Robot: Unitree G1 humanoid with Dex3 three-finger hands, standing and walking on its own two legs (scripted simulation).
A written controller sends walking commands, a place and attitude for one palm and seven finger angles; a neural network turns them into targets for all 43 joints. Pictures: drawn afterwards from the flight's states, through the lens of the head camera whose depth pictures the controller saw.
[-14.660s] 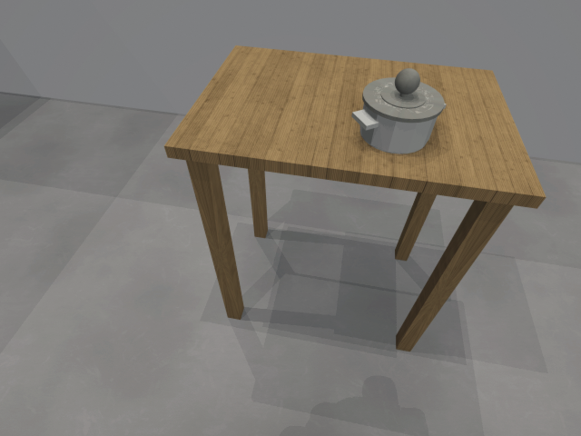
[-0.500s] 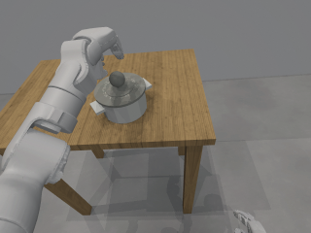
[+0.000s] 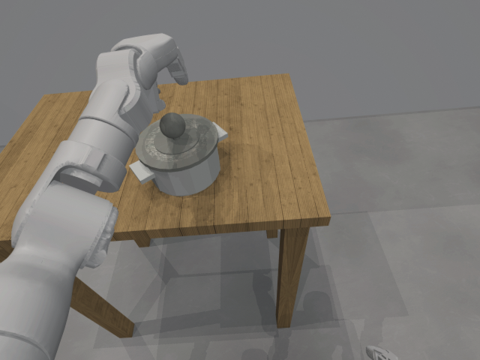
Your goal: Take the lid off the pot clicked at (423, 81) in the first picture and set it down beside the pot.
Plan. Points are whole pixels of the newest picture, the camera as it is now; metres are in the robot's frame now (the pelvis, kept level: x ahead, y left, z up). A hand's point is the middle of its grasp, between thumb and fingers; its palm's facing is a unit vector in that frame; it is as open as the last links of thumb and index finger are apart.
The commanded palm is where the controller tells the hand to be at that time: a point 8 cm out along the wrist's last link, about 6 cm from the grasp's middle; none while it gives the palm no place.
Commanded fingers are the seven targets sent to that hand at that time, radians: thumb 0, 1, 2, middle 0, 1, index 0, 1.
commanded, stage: move the open hand above the knob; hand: left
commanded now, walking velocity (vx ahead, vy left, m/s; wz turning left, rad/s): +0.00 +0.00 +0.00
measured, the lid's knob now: (172, 125) +0.48 +0.12 +0.15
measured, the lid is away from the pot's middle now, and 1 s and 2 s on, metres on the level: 0.00 0.00 0.00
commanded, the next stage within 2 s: lower the open fingers around the knob in 0.54 s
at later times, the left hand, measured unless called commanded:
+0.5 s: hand (154, 96) +0.45 +0.12 +0.24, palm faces -0.19 -0.03 -0.98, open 9.9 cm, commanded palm +0.43 +0.12 +0.30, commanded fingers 0.00 -0.37 1.69 -0.88 -0.08 -0.88 -0.08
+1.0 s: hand (164, 105) +0.47 +0.12 +0.21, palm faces -0.29 -0.09 -0.95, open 9.9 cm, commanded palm +0.45 +0.13 +0.27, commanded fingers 0.00 -0.37 1.69 -0.88 -0.08 -0.88 -0.08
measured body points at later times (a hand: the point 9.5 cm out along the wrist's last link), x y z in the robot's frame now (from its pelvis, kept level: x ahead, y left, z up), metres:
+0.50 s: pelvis -0.01 +0.00 +0.00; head +0.00 -0.03 +0.45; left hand +0.45 +0.12 +0.29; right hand +0.15 -0.23 -0.12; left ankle +0.00 +0.08 -0.74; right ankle -0.03 -0.12 -0.74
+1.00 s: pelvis +0.00 -0.01 +0.00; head +0.02 -0.04 +0.45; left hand +0.48 +0.12 +0.26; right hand +0.10 -0.26 -0.13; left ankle +0.00 +0.08 -0.74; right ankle -0.03 -0.12 -0.74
